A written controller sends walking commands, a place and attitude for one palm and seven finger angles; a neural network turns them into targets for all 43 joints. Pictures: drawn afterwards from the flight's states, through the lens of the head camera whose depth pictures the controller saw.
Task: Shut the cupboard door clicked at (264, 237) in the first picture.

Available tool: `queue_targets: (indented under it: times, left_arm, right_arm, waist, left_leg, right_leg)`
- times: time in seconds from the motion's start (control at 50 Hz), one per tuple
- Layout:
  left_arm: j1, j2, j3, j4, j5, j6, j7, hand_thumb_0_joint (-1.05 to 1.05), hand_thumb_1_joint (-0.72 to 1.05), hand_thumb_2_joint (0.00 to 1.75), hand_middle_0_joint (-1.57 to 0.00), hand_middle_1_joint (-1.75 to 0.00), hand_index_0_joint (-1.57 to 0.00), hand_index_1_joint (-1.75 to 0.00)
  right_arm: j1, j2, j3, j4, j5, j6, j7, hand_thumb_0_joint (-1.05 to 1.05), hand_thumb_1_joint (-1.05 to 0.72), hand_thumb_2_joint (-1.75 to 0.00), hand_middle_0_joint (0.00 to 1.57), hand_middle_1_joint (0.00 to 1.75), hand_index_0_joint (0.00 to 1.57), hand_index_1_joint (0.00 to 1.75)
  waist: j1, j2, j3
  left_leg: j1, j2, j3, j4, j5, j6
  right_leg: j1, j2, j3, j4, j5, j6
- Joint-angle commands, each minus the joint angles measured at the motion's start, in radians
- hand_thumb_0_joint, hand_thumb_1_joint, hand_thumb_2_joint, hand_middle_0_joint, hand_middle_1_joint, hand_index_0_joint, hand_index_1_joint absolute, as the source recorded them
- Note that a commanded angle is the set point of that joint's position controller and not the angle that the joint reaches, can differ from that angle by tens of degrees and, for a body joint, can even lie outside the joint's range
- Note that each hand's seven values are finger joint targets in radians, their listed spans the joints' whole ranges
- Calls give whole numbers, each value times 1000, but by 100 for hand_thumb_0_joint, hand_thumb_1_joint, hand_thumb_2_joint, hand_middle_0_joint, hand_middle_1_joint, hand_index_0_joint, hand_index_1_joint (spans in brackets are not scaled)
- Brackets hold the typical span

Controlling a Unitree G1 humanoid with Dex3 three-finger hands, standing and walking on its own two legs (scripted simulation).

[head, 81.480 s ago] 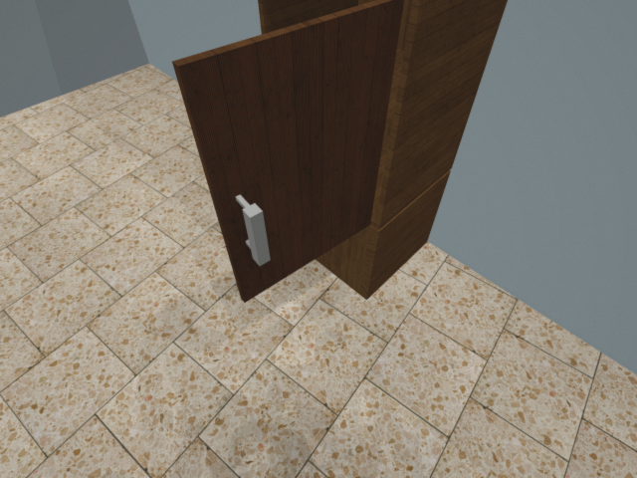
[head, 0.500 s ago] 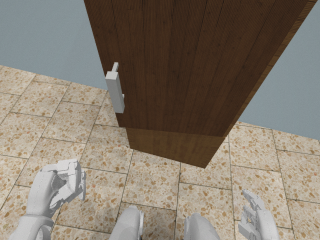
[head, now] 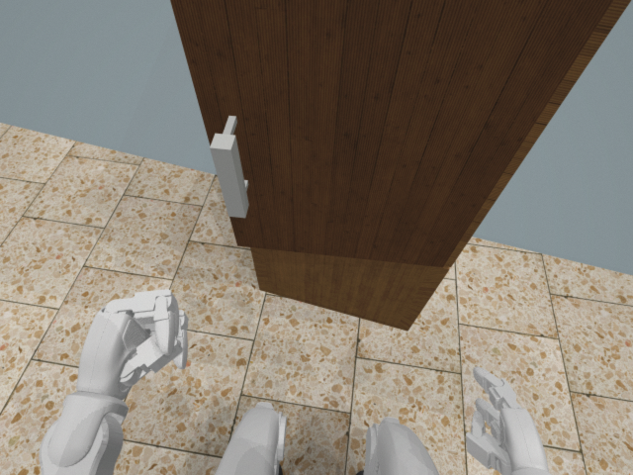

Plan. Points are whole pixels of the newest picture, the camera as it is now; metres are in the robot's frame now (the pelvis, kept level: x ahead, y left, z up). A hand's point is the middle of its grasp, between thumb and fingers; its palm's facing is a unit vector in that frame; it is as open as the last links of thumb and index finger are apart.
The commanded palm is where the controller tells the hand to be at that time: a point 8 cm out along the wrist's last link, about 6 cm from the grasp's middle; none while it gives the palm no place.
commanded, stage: bring the fist close to the handle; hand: left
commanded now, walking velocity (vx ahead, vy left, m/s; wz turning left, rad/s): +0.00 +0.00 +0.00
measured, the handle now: (235, 168) +0.51 +0.16 +0.05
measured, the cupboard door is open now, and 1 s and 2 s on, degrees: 10 10 2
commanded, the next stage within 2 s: push the door shut along its arc in 1.18 s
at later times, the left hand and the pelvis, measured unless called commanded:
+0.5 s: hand (220, 266) +0.35 +0.15 +0.05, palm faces -0.05 -1.00 -0.02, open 3.1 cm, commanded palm +0.33 +0.20 +0.05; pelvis +0.01 +0.00 +0.01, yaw +0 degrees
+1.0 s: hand (242, 225) +0.41 +0.13 +0.05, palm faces -0.03 -1.00 -0.03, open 3.1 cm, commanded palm +0.39 +0.19 +0.05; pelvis +0.00 +0.00 +0.02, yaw -1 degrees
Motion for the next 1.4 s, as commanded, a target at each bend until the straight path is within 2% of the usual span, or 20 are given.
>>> queue_targets:
  times: [0.0, 0.2, 0.24, 0.3, 0.36, 0.5, 0.56, 0.62, 0.7, 0.76, 0.82, 0.92, 1.0, 1.04, 1.12, 1.14, 1.18, 1.2, 1.28, 1.38]
  left_arm:
    - [-169, 121, 53, -193, 4, -33, 23, 0, 90, 90, -130, -150, -130, -150]
    - [-333, 96, 38, -54, 46, -25, 88, 0, 90, 90, -130, -150, -130, -150]
    - [-386, 68, 9, -8, 53, -30, 92, 0, 90, 90, -130, -150, -130, -150]
    - [-474, 109, 45, 32, 59, -47, 100, 0, 90, 90, -130, -150, -130, -150]
    - [-531, 61, 3, 75, 64, -57, 101, 0, 90, 90, -130, -150, -130, -150]
    - [-623, 104, 61, 186, 70, -73, 116, 0, 90, 90, -130, -150, -130, -150]
    - [-715, 75, 30, 246, 85, -83, 121, 0, 90, 90, -130, -150, -130, -150]
    - [-797, 60, 14, 280, 93, -98, 130, 0, 90, 90, -130, -150, -130, -150]
    - [-918, 110, 62, 369, 101, -113, 149, 0, 90, 90, -130, -150, -130, -150]
    - [-1021, 92, 52, 444, 116, -122, 156, 0, 90, 90, -130, -150, -130, -150]
    - [-931, 119, 98, 459, 112, -130, 155, 0, 90, 90, -130, -150, -130, -150]
    - [-912, 136, 114, 509, 107, -123, 137, 0, 90, 90, -130, -150, -130, -150]
    - [-1004, 149, 119, 465, 102, -160, 138, 0, 90, 90, -130, -150, -130, -150]
    - [-995, 105, 84, 465, 102, -177, 134, 0, 90, 90, -130, -150, -130, -150]
    - [-998, 115, 82, 500, 111, -181, 127, 0, 90, 90, -130, -150, -130, -150]
    - [-1019, 98, 67, 503, 109, -178, 126, 0, 90, 90, -130, -150, -130, -150]
    - [-982, 130, 103, 512, 105, -171, 125, 0, 90, 90, -130, -150, -130, -150]
    - [-974, 146, 118, 497, 99, -171, 126, 0, 90, 90, -130, -150, -130, -150]
    - [-954, 121, 94, 478, 102, -170, 122, 0, 90, 90, -130, -150, -130, -150]
    - [-1140, 146, 81, 559, 118, -171, 100, 0, 90, 90, -130, -150, -130, -150]
  right_arm:
    - [0, -144, -60, -137, 8, -44, -10, 0, -90, -90, 20, 30, 20, 30]
    - [15, -141, -58, -105, 2, -12, 7, 0, -90, -90, 20, 30, 20, 30]
    - [16, -140, -59, -94, 2, -4, 11, 0, -90, -90, 20, 30, 20, 30]
    - [27, -146, -61, -77, 0, 3, 7, 0, -90, -90, 20, 30, 20, 30]
    - [28, -144, -63, -64, -2, 8, 14, 0, -90, -90, 20, 30, 20, 30]
    - [55, -148, -70, -40, -3, 36, 19, 0, -90, -90, 20, 30, 20, 30]
    - [48, -144, -69, -27, -2, 49, 23, 0, -90, -90, 20, 30, 20, 30]
    - [53, -146, -71, -16, -5, 52, 22, 0, -90, -90, 20, 30, 20, 30]
    - [74, -151, -70, 3, -7, 60, 20, 0, -90, -90, 20, 30, 20, 30]
    - [83, -146, -70, 24, -10, 67, 23, 0, -90, -90, 20, 30, 20, 30]
    - [93, -149, -76, 10, -12, 76, 34, 0, -90, -90, 20, 30, 20, 30]
    - [99, -146, -72, 0, -5, 100, 37, 0, -90, -90, 20, 30, 20, 30]
    - [108, -147, -76, 6, -6, 98, 29, 0, -90, -90, 20, 30, 20, 30]
    - [103, -145, -78, 17, -9, 95, 31, 0, -90, -90, 20, 30, 20, 30]
    - [109, -153, -81, 33, -9, 95, 31, 0, -90, -90, 20, 30, 20, 30]
    - [109, -152, -82, 37, -11, 97, 31, 0, -90, -90, 20, 30, 20, 30]
    - [107, -155, -83, 30, -9, 100, 31, 0, -90, -90, 20, 30, 20, 30]
    - [109, -156, -81, 19, -9, 99, 29, 0, -90, -90, 20, 30, 20, 30]
    - [99, -150, -82, 17, -7, 103, 33, 0, -90, -90, 20, 30, 20, 30]
    - [104, -154, -74, 42, -6, 105, 22, 0, -90, -90, 20, 30, 20, 30]
  waist:
    - [-24, 38, -274]
    - [-32, 20, -283]
    - [-47, 4, -280]
    - [-47, 10, -291]
    - [-51, 29, -309]
    - [-45, -19, -352]
    - [-63, -6, -320]
    - [-73, 13, -347]
    - [-82, -10, -353]
    - [-96, 10, -370]
    - [-56, 21, -460]
    - [-68, -55, -374]
    - [-82, -26, -376]
    - [-84, -9, -401]
    - [-86, 5, -386]
    - [-100, 6, -384]
    - [-80, -17, -391]
    - [-70, 11, -405]
    - [-70, -4, -410]
    - [-121, -9, -339]
  left_leg:
    - [213, -34, -12, -230, 165, 24]
    - [242, -30, -7, -258, 214, 20]
    - [251, -28, -3, -258, 207, 21]
    - [247, -28, 0, -257, 215, 21]
    - [282, -27, -2, -263, 238, 17]
    - [272, -29, 9, -256, 303, 19]
    - [273, -26, 12, -261, 264, 16]
    - [293, -26, 11, -257, 256, 16]
    - [262, -29, 8, -249, 247, 19]
    - [269, -28, 10, -245, 244, 15]
    - [301, -29, 18, -249, 323, 13]
    - [208, -32, 37, -261, 258, 20]
    - [230, -33, 31, -258, 247, 24]
    - [263, -30, 29, -258, 252, 21]
    - [275, -27, 21, -259, 259, 17]
    - [278, -27, 22, -257, 248, 19]
    - [263, -29, 26, -263, 243, 19]
    - [266, -34, 26, -262, 264, 21]
    - [279, -29, 29, -266, 276, 17]
    - [235, -30, 19, -251, 201, 22]
  right_leg:
    - [170, 40, 62, -215, 126, -13]
    - [202, 34, 56, -228, 191, -13]
    - [194, 31, 59, -239, 193, -8]
    - [204, 31, 65, -238, 201, -10]
    - [193, 27, 58, -232, 230, -11]
    - [257, 28, 71, -228, 319, -8]
    - [217, 25, 72, -236, 284, -5]
    - [196, 24, 72, -237, 271, -5]
    - [205, 27, 78, -235, 268, -5]
    - [185, 24, 80, -230, 271, -2]
    - [246, 26, 83, -217, 354, -7]
    - [288, 24, 100, -251, 325, 4]
    - [267, 27, 100, -253, 301, 0]
    - [243, 26, 95, -247, 304, 1]
    - [210, 27, 87, -240, 303, -2]
    - [202, 26, 86, -245, 294, 1]
    - [235, 25, 93, -253, 290, 0]
    - [246, 29, 92, -245, 308, -4]
    - [254, 25, 92, -246, 330, 0]
    - [192, 24, 97, -254, 253, 2]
